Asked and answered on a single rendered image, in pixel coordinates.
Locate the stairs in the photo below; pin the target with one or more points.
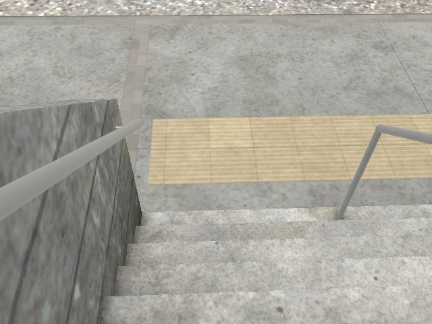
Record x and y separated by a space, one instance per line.
277 266

